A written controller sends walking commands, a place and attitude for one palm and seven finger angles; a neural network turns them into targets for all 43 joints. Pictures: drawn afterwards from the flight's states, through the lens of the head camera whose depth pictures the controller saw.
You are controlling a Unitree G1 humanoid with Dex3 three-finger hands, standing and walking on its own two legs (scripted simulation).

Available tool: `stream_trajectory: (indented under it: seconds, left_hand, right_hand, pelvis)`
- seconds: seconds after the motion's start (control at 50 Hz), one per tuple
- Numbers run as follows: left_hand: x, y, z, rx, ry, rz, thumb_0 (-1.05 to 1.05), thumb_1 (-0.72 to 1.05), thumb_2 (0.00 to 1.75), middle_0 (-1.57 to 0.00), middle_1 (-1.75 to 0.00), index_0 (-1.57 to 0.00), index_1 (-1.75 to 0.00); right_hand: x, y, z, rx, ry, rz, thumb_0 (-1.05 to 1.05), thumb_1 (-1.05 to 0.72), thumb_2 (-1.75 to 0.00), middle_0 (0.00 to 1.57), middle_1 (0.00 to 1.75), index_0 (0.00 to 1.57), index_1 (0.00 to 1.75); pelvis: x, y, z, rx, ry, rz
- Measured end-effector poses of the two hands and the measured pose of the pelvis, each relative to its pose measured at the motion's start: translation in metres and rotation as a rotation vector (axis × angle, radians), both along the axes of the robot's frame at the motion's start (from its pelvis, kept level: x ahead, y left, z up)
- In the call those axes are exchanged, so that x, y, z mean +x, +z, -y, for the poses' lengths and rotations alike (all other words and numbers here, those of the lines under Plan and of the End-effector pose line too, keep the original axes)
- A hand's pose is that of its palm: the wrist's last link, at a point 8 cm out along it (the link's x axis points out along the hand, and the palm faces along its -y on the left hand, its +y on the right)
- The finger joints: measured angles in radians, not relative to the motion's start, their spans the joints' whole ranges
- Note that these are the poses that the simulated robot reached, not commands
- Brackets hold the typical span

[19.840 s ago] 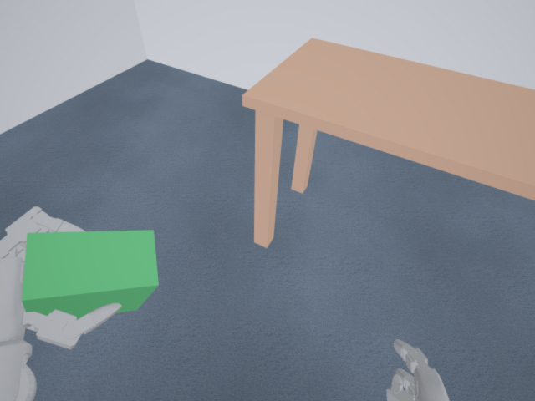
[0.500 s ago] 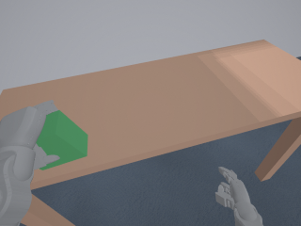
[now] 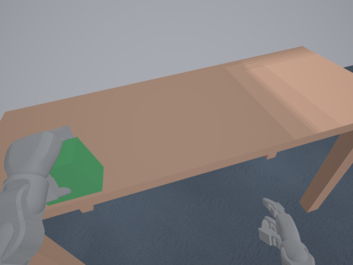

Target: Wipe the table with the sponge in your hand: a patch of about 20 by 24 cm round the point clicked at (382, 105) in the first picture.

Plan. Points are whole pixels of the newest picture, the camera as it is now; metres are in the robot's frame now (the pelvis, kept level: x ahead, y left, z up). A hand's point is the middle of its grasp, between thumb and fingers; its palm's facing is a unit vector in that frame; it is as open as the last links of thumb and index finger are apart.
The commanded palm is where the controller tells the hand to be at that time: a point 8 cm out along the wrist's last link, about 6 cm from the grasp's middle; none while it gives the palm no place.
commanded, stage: turn the palm down, sponge in hand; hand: left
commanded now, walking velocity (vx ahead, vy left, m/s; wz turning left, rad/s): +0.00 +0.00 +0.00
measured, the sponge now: (67, 177) +0.23 +0.29 +0.12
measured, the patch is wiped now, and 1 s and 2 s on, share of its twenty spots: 0.00 0.00 0.00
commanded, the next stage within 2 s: move the sponge above the wiping area in 0.16 s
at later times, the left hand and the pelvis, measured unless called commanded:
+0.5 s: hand (55, 165) +0.24 +0.30 +0.15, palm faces +0.13 -0.08 -0.99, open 10.3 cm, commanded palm +0.20 +0.29 +0.23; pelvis -0.01 +0.00 +0.00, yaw +0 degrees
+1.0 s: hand (57, 160) +0.26 +0.32 +0.14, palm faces +0.09 -0.07 -0.99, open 10.3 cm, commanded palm +0.22 +0.31 +0.21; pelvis +0.00 +0.02 +0.00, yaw +0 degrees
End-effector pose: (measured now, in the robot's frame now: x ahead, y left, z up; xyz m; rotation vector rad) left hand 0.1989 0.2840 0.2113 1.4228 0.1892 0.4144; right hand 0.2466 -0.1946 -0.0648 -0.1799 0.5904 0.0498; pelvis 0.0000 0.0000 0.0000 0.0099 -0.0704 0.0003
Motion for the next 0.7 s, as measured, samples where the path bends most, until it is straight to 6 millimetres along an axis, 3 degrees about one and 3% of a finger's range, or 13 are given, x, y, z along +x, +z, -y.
stream_trajectory:
  seconds: [0.32,0.7]
  left_hand:
    - [-0.001,-0.001,0.004,-0.003,-0.014,0.011,0.0,-0.52,1.02,-0.7,-1.33,-0.73,-1.32]
    - [0.014,-0.014,-0.02,0.017,0.012,-0.055,0.0,-0.52,1.02,-0.7,-1.33,-0.73,-1.32]
  right_hand:
    - [-0.006,0.002,0.007,0.002,-0.021,0.023,0.01,-0.9,-0.9,0.2,0.3,0.2,0.3]
    - [-0.012,-0.003,-0.005,-0.008,-0.021,-0.017,0.01,-0.9,-0.9,0.2,0.3,0.2,0.3]
  pelvis:
    - [-0.004,-0.001,0.003,0.002,-0.005,0.008]
    - [-0.003,0.0,-0.01,-0.001,-0.004,0.002]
